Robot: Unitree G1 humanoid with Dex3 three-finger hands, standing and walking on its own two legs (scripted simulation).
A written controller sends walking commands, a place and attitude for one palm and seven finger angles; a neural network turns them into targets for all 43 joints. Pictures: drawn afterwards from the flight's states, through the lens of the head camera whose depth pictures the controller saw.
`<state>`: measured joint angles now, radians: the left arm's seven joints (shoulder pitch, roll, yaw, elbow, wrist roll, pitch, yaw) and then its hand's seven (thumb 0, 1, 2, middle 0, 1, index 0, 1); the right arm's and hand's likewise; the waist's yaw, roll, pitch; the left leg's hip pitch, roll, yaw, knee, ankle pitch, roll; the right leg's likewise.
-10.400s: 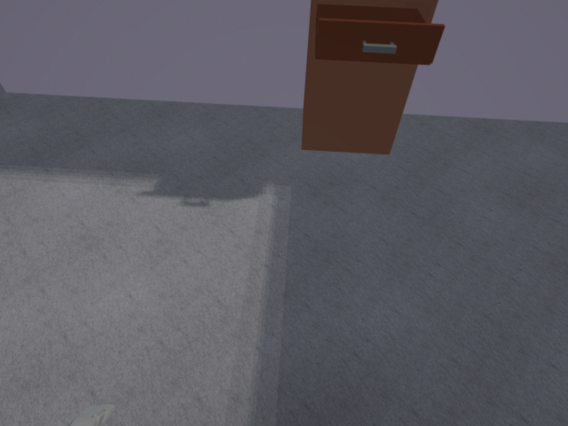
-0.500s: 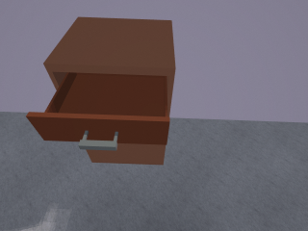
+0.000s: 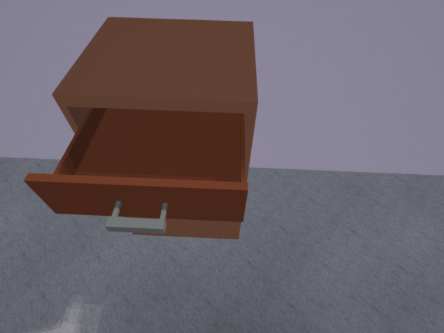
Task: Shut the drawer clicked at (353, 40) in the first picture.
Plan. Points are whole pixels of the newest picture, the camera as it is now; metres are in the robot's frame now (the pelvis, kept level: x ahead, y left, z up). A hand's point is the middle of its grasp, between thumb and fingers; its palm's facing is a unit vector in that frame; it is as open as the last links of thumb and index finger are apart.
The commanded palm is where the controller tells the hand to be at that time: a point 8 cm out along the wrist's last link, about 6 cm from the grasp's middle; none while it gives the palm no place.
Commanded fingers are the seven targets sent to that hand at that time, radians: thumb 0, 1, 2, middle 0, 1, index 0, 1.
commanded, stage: come to a stop and stand still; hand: left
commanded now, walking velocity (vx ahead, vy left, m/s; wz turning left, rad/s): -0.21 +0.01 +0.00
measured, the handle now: (139, 216) +0.35 +0.21 -0.06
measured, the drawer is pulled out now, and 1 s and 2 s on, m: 0.23 0.23 0.23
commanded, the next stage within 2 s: look again from close up in 0.94 s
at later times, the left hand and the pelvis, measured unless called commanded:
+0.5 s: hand out of the picture +0.04 +0.19 -0.18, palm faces +0.02 -0.98 -0.21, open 7.4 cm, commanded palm none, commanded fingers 0.00 0.90 0.90 -0.20 -0.30 -0.20 -0.30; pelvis -0.03 +0.01 -0.01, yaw -1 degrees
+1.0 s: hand out of the picture -0.08 +0.23 -0.16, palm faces +0.03 -0.97 -0.23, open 7.4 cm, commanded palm none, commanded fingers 0.00 0.90 0.90 -0.20 -0.30 -0.20 -0.30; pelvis -0.05 +0.04 +0.01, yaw +1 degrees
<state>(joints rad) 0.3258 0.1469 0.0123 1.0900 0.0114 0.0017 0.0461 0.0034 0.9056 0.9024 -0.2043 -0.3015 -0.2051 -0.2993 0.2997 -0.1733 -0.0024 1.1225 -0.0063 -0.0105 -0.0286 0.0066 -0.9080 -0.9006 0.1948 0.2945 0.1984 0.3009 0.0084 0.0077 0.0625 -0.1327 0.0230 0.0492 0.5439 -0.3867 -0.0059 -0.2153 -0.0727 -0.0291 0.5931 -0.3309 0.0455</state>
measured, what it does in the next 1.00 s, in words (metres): shifts its weight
